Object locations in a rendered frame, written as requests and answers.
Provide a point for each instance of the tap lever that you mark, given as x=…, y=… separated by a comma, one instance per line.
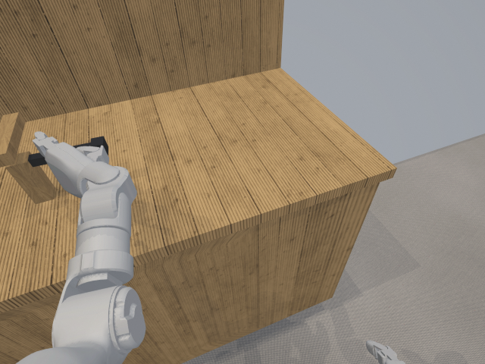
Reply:
x=37, y=159

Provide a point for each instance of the right robot hand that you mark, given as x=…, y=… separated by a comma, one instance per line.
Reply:
x=384, y=354

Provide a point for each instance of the robot left upper arm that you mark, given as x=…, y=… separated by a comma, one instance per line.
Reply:
x=97, y=327

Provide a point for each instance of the counter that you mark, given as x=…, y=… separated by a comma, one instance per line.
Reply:
x=250, y=192

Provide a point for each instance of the robot left forearm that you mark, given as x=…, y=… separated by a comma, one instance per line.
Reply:
x=102, y=255

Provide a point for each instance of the left robot hand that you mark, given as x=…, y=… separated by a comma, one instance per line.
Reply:
x=65, y=161

